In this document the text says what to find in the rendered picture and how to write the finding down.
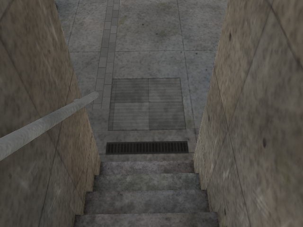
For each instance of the stairs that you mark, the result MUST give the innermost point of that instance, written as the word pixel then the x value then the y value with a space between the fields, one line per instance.
pixel 147 194

